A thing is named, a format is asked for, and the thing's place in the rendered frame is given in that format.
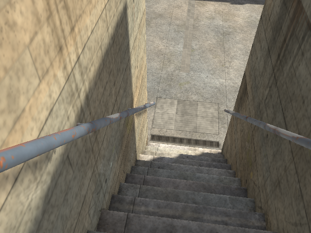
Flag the stairs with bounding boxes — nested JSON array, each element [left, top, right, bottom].
[[87, 142, 278, 233]]

